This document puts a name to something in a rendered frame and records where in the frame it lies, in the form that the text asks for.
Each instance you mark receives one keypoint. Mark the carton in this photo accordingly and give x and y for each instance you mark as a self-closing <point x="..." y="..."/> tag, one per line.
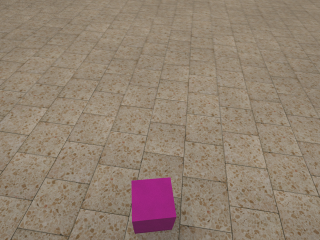
<point x="153" y="207"/>

